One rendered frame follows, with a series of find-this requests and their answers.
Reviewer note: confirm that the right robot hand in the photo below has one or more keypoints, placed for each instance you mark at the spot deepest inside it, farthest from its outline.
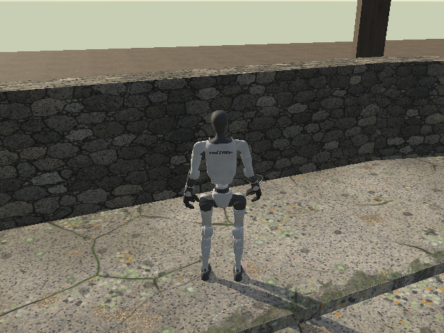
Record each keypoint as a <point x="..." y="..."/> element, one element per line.
<point x="251" y="192"/>

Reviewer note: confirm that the left robot hand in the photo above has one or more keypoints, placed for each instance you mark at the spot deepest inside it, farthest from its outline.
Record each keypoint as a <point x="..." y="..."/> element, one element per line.
<point x="191" y="198"/>

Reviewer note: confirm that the right robot forearm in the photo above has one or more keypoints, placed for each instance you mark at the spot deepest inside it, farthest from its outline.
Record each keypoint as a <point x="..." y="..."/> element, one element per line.
<point x="254" y="181"/>

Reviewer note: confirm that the robot right shin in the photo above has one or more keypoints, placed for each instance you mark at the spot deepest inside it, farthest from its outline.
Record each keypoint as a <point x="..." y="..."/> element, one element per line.
<point x="238" y="250"/>

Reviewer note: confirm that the left robot upper arm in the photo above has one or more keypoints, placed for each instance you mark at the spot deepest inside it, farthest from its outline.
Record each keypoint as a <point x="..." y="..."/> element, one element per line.
<point x="198" y="148"/>

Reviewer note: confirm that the left robot forearm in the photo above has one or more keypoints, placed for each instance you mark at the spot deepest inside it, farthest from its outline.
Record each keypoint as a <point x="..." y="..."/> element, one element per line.
<point x="189" y="185"/>

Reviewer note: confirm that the right robot upper arm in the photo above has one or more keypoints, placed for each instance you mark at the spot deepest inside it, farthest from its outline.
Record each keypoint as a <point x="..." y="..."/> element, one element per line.
<point x="242" y="146"/>

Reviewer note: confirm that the right robot thigh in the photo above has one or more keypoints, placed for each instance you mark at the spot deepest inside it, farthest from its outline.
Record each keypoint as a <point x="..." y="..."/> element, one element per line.
<point x="238" y="208"/>

